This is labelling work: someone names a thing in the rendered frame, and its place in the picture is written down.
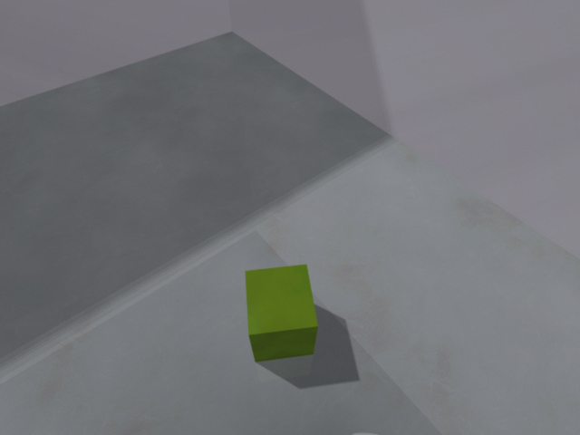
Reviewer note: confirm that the carton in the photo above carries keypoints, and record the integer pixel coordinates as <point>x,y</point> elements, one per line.
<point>280,312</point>

